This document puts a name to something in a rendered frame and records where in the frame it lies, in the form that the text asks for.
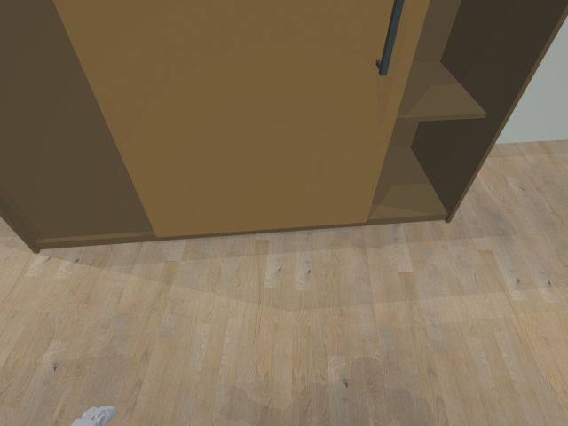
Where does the robot left hand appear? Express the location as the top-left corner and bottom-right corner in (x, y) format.
(70, 406), (116, 426)

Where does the handle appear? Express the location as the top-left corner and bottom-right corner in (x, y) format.
(375, 0), (405, 75)

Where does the wardrobe door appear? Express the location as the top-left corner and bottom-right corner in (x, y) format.
(53, 0), (430, 238)
(0, 0), (153, 239)

